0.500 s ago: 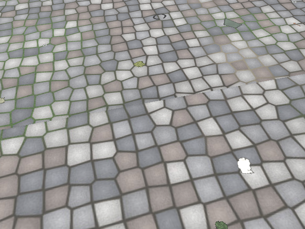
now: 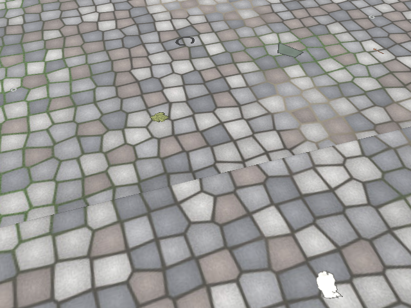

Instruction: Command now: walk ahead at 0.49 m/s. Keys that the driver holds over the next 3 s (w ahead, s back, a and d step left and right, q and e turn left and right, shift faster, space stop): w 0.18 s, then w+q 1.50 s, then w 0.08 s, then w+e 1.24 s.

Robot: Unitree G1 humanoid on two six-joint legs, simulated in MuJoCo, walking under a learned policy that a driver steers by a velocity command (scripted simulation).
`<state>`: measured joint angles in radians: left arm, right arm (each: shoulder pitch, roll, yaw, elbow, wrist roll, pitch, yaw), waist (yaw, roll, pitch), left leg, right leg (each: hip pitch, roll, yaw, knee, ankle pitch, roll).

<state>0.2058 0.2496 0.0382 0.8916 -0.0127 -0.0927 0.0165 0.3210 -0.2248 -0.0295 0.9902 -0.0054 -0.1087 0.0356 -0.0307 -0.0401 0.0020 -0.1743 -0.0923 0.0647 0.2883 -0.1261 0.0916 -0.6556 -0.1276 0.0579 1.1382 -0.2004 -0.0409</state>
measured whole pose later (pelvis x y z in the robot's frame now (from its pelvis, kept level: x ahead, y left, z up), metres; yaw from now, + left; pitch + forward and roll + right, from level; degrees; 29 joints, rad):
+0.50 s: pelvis +0.27 -0.08 +0.00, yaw +8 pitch +1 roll -1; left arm 0.27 0.22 0.05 0.91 0.04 -0.12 -0.01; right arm 0.27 -0.28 -0.06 0.93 0.00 -0.07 0.01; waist 0.02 0.05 0.01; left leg -0.59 0.07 -0.07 1.16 -0.22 0.06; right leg -0.20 0.00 -0.14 0.35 -0.17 -0.05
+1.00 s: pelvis +0.53 +0.05 -0.02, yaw +24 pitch +1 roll +1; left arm 0.36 0.21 0.02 0.97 0.09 -0.11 -0.05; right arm 0.22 -0.24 -0.06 0.93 -0.04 -0.12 0.02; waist -0.02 0.00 0.00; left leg -0.40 -0.10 0.00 0.56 -0.18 0.09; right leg -0.20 -0.10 -0.01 1.14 -0.44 -0.02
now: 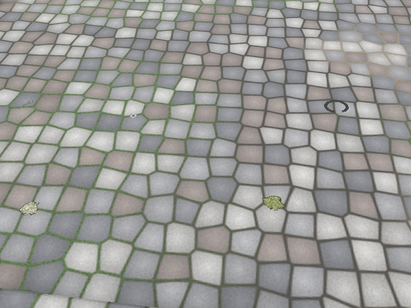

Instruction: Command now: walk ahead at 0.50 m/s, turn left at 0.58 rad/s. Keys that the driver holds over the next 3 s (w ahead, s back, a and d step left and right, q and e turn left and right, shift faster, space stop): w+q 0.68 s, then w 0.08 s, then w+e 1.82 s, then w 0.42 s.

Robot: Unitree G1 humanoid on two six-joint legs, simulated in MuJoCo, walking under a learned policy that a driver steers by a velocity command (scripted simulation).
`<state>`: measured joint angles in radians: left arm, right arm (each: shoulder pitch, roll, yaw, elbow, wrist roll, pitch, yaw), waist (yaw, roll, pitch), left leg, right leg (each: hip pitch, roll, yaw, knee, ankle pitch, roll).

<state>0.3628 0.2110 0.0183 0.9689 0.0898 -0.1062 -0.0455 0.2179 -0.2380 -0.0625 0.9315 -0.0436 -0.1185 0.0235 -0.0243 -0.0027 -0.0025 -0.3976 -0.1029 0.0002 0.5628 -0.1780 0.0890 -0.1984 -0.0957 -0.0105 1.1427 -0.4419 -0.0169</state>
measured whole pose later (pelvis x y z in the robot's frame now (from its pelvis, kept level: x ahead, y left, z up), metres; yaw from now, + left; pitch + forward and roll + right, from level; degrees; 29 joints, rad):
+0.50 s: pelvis +0.27 -0.03 +0.02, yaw +18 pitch +1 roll -1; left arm 0.22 0.21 0.02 0.86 0.04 -0.12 0.03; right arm 0.32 -0.23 -0.06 0.93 -0.09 -0.09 0.04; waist 0.00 0.02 -0.01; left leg -0.50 -0.02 -0.08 1.17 -0.33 0.05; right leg -0.22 0.00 -0.12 0.37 -0.16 -0.04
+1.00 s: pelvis +0.48 +0.13 +0.00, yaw +27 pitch +0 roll +0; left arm 0.39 0.20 0.03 0.99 0.07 -0.10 -0.07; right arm 0.23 -0.18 -0.05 0.86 -0.07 -0.11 0.02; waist 0.01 -0.03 0.02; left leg -0.32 0.01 0.09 0.60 -0.29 0.04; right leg -0.26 -0.09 0.00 1.09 -0.45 -0.11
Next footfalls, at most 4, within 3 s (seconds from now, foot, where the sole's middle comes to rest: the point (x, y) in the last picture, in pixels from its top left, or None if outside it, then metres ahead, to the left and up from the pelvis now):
0.34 right None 0.36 -0.11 -0.76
0.90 left None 0.48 0.26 -0.76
1.38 right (160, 228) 0.88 0.20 -0.88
1.80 left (107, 194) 1.05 0.44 -0.88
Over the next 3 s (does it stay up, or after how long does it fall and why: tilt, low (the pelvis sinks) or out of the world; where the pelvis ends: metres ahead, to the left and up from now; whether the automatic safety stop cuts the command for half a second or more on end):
stays up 1.51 0.13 -0.10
